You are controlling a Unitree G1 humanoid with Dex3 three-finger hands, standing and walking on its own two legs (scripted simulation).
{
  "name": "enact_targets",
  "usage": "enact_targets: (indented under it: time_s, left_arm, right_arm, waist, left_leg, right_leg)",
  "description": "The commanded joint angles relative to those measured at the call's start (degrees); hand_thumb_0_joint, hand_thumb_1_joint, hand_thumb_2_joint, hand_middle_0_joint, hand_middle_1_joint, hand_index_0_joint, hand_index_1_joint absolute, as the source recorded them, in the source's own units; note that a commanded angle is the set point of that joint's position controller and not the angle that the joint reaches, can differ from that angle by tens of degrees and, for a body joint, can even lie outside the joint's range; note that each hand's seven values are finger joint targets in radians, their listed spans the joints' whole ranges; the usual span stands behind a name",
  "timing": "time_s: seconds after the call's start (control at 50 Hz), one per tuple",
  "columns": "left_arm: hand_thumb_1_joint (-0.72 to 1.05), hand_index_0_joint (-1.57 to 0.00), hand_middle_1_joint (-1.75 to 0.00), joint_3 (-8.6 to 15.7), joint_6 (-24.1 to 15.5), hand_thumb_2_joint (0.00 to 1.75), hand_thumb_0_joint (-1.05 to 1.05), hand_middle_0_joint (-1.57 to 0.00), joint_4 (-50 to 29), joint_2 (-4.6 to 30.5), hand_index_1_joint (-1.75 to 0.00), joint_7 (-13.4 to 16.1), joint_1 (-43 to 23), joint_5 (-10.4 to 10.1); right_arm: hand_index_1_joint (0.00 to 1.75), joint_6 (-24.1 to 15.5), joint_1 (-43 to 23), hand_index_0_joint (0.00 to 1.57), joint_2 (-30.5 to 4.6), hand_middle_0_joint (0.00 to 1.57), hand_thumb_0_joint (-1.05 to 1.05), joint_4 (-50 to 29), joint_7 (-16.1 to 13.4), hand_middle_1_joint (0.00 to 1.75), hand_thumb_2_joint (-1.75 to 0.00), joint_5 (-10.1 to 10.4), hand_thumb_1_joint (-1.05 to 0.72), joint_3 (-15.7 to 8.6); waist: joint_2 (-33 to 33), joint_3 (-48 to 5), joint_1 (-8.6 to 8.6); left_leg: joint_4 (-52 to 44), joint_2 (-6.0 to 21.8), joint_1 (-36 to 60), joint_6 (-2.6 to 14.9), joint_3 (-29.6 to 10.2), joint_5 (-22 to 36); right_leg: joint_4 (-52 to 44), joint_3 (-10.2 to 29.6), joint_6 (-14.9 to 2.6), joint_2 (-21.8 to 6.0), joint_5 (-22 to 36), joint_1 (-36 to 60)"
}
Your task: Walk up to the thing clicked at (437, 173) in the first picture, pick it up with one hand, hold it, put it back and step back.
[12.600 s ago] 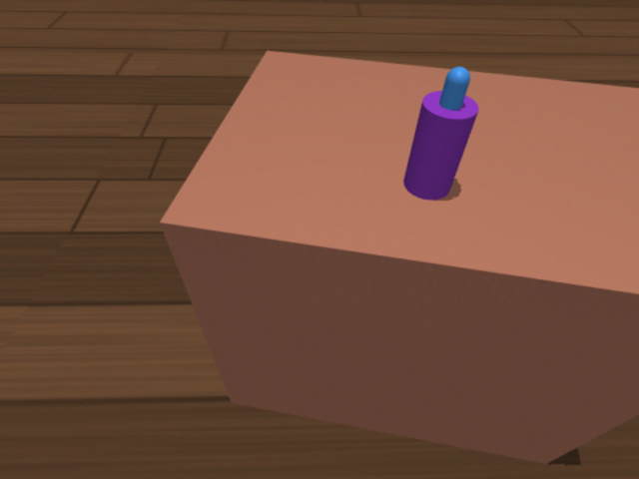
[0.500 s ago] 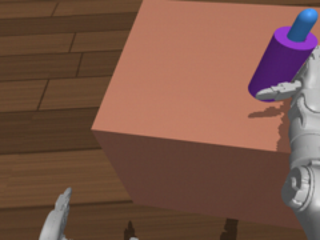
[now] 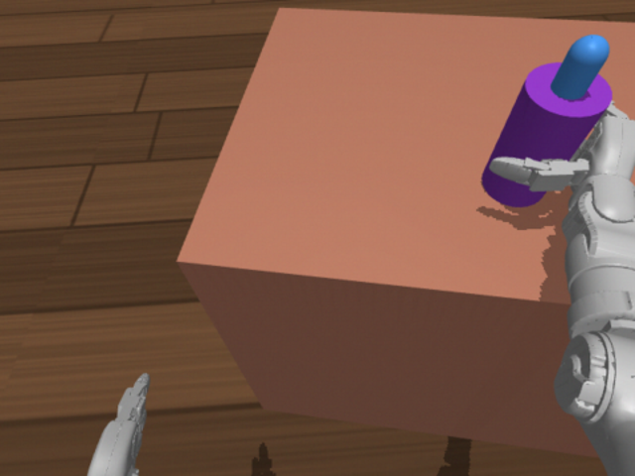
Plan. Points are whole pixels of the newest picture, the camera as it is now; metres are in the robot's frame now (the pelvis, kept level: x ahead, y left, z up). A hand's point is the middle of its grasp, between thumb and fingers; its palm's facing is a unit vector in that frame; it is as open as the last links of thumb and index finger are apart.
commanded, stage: close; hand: right
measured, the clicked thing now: (546, 125) +0.51 -0.20 +0.17
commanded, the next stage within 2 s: settle in 0.06 s
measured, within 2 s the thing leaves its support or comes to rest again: leaves its support in 0.60 s
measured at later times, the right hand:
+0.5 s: hand (544, 146) +0.50 -0.21 +0.15, palm faces +0.22 +0.97 -0.04, open 11.1 cm
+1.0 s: hand (547, 140) +0.48 -0.20 +0.17, palm faces +0.22 +0.97 -0.04, open 11.2 cm
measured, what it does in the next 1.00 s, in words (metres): stands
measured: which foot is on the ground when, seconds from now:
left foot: down 0.00-1.00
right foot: down 0.00-1.00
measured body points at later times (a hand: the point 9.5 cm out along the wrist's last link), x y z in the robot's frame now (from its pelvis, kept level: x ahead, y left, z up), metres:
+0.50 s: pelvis +0.01 +0.00 +0.01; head +0.08 -0.01 +0.45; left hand +0.16 +0.26 -0.05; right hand +0.48 -0.26 +0.15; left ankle -0.01 +0.15 -0.70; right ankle +0.01 -0.13 -0.70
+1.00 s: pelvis +0.00 +0.00 +0.02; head +0.04 +0.01 +0.46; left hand +0.15 +0.27 -0.05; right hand +0.46 -0.25 +0.18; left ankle -0.01 +0.15 -0.70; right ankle +0.01 -0.13 -0.70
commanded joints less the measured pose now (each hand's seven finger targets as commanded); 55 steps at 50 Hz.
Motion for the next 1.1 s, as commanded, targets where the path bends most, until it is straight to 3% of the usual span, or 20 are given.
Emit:
enact_targets:
  time_s: [0.0, 0.08, 0.4, 0.46, 0.5, 0.54, 0.56, 0.6, 0.64, 0.66, 0.72, 0.76, 0.8, 0.84, 0.88, 0.94, 0.96, 1.0, 1.04, 1.08]
  left_arm:
    - [-0.54, -0.05, -0.06, 2.8, -2.8, 0.04, 0.00, -0.05, -12.9, 7.3, -0.05, 0.0, -7.2, -0.4]
    - [-0.54, -0.05, -0.05, 5.4, -1.7, 0.04, 0.00, -0.05, -5.4, 9.9, -0.05, -0.1, 1.5, -0.7]
    - [-0.56, -0.05, -0.06, 5.6, -2.0, 0.07, 0.00, -0.06, -3.6, 9.9, -0.06, 0.1, -0.6, -0.6]
    - [-0.56, -0.05, -0.05, 4.9, -3.3, 0.07, 0.00, -0.05, -3.2, 7.4, -0.06, 0.7, 0.0, -0.5]
    - [-0.55, -0.05, -0.06, 5.1, -2.2, 0.06, 0.00, -0.06, -0.9, 11.0, -0.06, 0.7, -0.2, -0.9]
    - [-0.56, -0.05, -0.05, 5.2, -4.7, 0.06, 0.00, -0.06, -17.1, 11.1, -0.06, 1.5, -13.1, 0.2]
    - [-0.56, -0.05, -0.05, 5.0, -3.4, 0.07, 0.00, -0.05, -0.6, 7.1, -0.06, 1.8, 1.8, 0.2]
    - [-0.56, -0.05, -0.06, 6.7, -2.2, 0.07, 0.00, -0.06, 3.5, 11.3, -0.06, 1.7, 8.0, -0.9]
    - [-0.56, -0.05, -0.05, 6.2, -4.8, 0.06, 0.00, -0.05, -17.6, 12.1, -0.06, 2.2, -16.8, -0.9]
    - [-0.55, -0.05, -0.05, 8.3, -4.6, 0.06, 0.00, -0.05, -9.2, 13.3, -0.05, 2.9, -6.6, 0.3]
    - [-0.56, -0.05, -0.06, 3.2, -2.8, 0.07, 0.00, -0.05, 7.0, 7.1, -0.06, 2.0, 1.5, -1.3]
    - [-0.56, -0.05, -0.05, 7.2, -6.1, 0.06, 0.00, -0.05, -19.2, 14.8, -0.05, 3.2, -21.5, -0.6]
    - [-0.54, -0.04, -0.05, 1.4, -3.6, 0.06, 0.00, -0.04, 6.7, 3.7, -0.06, 2.7, 5.4, -0.1]
    - [-0.56, -0.05, -0.05, 2.8, -3.7, 0.07, 0.00, -0.05, 3.8, 7.5, -0.06, 2.7, -3.5, -1.4]
    - [-0.56, -0.05, -0.05, 7.9, -6.3, 0.06, 0.00, -0.05, -17.1, 15.7, -0.05, 4.0, -20.4, -0.6]
    - [-0.55, -0.05, -0.05, 0.4, -4.3, 0.06, 0.00, -0.05, 3.3, 3.1, -0.06, 3.1, 2.2, -1.5]
    - [-0.55, -0.05, -0.05, 2.0, -4.2, 0.06, 0.00, -0.05, 4.0, 6.5, -0.06, 3.3, -4.0, -1.6]
    - [-0.56, -0.04, -0.05, 7.7, -6.7, 0.06, 0.00, -0.05, -15.4, 15.1, -0.05, 4.4, -18.3, -0.7]
    - [-0.55, -0.04, -0.05, 0.9, -4.4, 0.06, 0.00, -0.04, 4.4, 4.1, -0.05, 3.8, 2.9, -0.8]
    - [-0.55, -0.04, -0.05, 3.4, -5.0, 0.06, 0.00, -0.05, 2.4, 8.6, -0.06, 3.9, -5.0, -1.6]
  right_arm:
    - [1.09, -3.6, -30.3, 1.21, -10.0, 1.19, 0.00, -23.0, 1.4, 1.09, -0.87, 1.0, -0.06, -0.2]
    - [1.25, -1.0, -15.8, 1.29, -12.7, 1.26, 0.00, -8.1, 1.1, 1.25, -1.07, 1.5, -0.17, -4.7]
    - [1.42, -1.3, -26.7, 1.28, -15.8, 1.22, 0.00, -17.9, 1.1, 1.42, -1.31, 1.2, -0.03, -5.0]
    - [1.45, -1.6, -35.3, 1.31, -7.7, 1.24, 0.00, -25.8, 1.7, 1.45, -1.33, 1.7, -0.02, 2.8]
    - [1.41, 1.2, -17.8, 1.26, -17.7, 1.19, 0.00, -7.7, 0.4, 1.41, -1.30, 1.5, 0.00, -7.3]
    - [1.44, -5.7, -57.6, 1.29, -17.6, 1.22, 0.00, -47.9, -0.1, 1.44, -1.34, 1.7, -0.02, -0.7]
    - [1.49, -2.6, -39.7, 1.32, -9.3, 1.26, 0.00, -33.0, 0.1, 1.49, -1.39, 1.2, -0.07, 4.2]
    - [1.44, 3.0, -12.6, 1.26, -9.8, 1.20, 0.00, -5.6, 0.0, 1.44, -1.35, 2.7, -0.03, -2.4]
    - [1.46, -4.1, -43.0, 1.29, -21.8, 1.22, 0.00, -35.7, -0.6, 1.46, -1.35, 2.2, 0.02, -3.3]
    - [1.50, -4.3, -57.5, 1.33, -22.3, 1.26, 0.00, -50.5, -1.0, 1.50, -1.39, 1.7, -0.01, -3.3]
    - [1.45, 4.5, -12.8, 1.26, -6.9, 1.20, 0.00, -8.0, -0.2, 1.45, -1.36, 3.2, 0.00, -0.6]
    - [1.46, -3.1, -52.4, 1.28, -25.8, 1.20, 0.00, -46.2, -1.7, 1.46, -1.35, 2.4, 0.08, -5.4]
    - [1.51, 1.2, -35.2, 1.31, -12.8, 1.24, 0.00, -32.7, -1.1, 1.51, -1.40, 2.5, 0.01, 1.0]
    - [1.43, 5.6, -16.1, 1.24, -7.3, 1.17, 0.00, -7.3, -0.6, 1.43, -1.35, 3.8, 0.02, -0.3]
    - [1.48, -2.3, -56.3, 1.29, -28.0, 1.21, 0.00, -47.5, -2.0, 1.48, -1.37, 2.7, 0.03, -6.0]
    - [1.49, 3.8, -30.3, 1.26, -6.9, 1.19, 0.00, -27.5, -0.3, 1.49, -1.41, 4.1, 0.03, 3.3]
    - [1.45, 6.1, -19.8, 1.25, -7.3, 1.18, 0.00, -7.4, -0.3, 1.45, -1.36, 3.8, 0.02, 0.4]
    - [1.50, -1.1, -60.0, 1.28, -27.2, 1.21, 0.00, -47.6, -1.9, 1.50, -1.40, 2.9, 0.04, -5.6]
    - [1.53, 3.5, -36.2, 1.31, -13.7, 1.23, 0.00, -30.0, -1.2, 1.53, -1.43, 2.9, 0.02, 0.5]
    - [1.45, 6.9, -22.7, 1.24, -10.2, 1.17, 0.00, -8.5, -0.7, 1.45, -1.37, 3.5, 0.01, -0.8]
  waist:
    - [-8.2, -29.4, 0.21]
    - [-2.1, -20.3, -0.65]
    - [-5.0, -25.6, -1.33]
    - [-9.7, -31.9, 0.26]
    - [-1.3, -19.0, -1.96]
    - [-12.9, -48.9, -0.76]
    - [-12.2, -33.5, 0.13]
    - [-0.9, -14.4, -0.64]
    - [-9.7, -45.7, -1.32]
    - [-11.2, -43.0, -0.59]
    - [0.5, -8.5, -1.23]
    - [-9.1, -48.8, -1.83]
    - [-12.2, -25.5, -1.05]
    - [0.9, -11.6, -1.41]
    - [-8.7, -49.6, -2.66]
    - [-7.3, -18.3, -0.94]
    - [1.3, -11.5, -1.22]
    - [-7.1, -45.8, -2.36]
    - [-7.7, -21.2, -1.67]
    - [1.6, -13.2, -1.50]
  left_leg:
    - [-3.2, -2.3, 6.1, 2.19, 3.4, 22.7]
    - [-4.1, -2.3, 6.4, 2.03, 3.8, 21.8]
    - [-5.3, -1.8, 10.3, 2.08, 3.3, 27.2]
    - [-4.7, -2.3, 9.8, 2.37, 3.6, 28.9]
    - [-7.3, -1.8, 10.6, 1.86, 3.5, 25.4]
    - [-4.9, -1.7, 18.0, 2.27, 2.8, 32.9]
    - [-5.5, -2.5, 9.8, 2.61, 3.9, 27.5]
    - [-8.5, -2.0, 10.4, 1.97, 3.6, 25.7]
    - [-6.1, -0.6, 21.6, 1.53, 1.6, 33.9]
    - [-6.2, -1.4, 16.6, 1.74, 2.4, 32.9]
    - [-9.8, -1.9, 9.7, 1.92, 3.8, 22.3]
    - [-7.0, -1.0, 21.7, 1.73, 2.1, 30.0]
    - [-8.2, -2.1, 11.6, 2.32, 3.4, 26.3]
    - [-10.7, -1.8, 12.6, 1.63, 3.6, 22.5]
    - [-7.6, -0.7, 23.9, 1.39, 1.9, 29.3]
    - [-10.3, -1.9, 12.7, 2.23, 3.1, 22.0]
    - [-11.4, -1.8, 12.1, 1.47, 3.6, 20.3]
    - [-8.3, -0.8, 23.6, 1.25, 2.0, 27.3]
    - [-10.1, -1.4, 14.2, 1.93, 2.9, 23.1]
    - [-11.5, -1.5, 13.0, 1.17, 3.4, 20.3]
  right_leg:
    - [-4.1, -0.4, -0.93, 1.3, 25.8, 23.7]
    - [-4.5, -0.6, -1.19, 1.7, 22.8, 17.7]
    - [-5.0, -0.9, -0.80, 1.6, 30.7, 24.8]
    - [-3.9, -0.6, -0.48, 1.3, 36.1, 31.9]
    - [-6.3, -1.0, -1.23, 2.0, 28.0, 22.1]
    - [-5.0, -1.2, -0.55, 1.5, 37.4, 38.3]
    - [-4.6, -0.7, -0.71, 1.2, 36.1, 36.0]
    - [-7.0, -1.3, -1.45, 2.3, 27.8, 23.5]
    - [-7.0, -2.1, -1.45, 2.3, 31.2, 33.4]
    - [-5.4, -1.8, -1.39, 2.0, 34.0, 37.1]
    - [-8.9, -1.3, -1.66, 2.3, 22.4, 20.4]
    - [-7.7, -1.8, -1.40, 2.0, 29.3, 36.3]
    - [-7.0, -1.3, -0.95, 2.1, 31.0, 33.5]
    - [-9.7, -1.4, -1.84, 2.5, 21.1, 21.6]
    - [-8.4, -2.0, -1.52, 2.3, 26.6, 36.2]
    - [-10.3, -1.4, -1.22, 2.5, 22.4, 28.2]
    - [-10.6, -1.3, -2.09, 2.3, 18.5, 22.3]
    - [-9.3, -2.0, -1.70, 2.4, 23.8, 34.0]
    - [-10.0, -2.0, -1.35, 2.8, 21.6, 29.1]
    - [-11.1, -1.6, -2.21, 2.6, 17.0, 22.8]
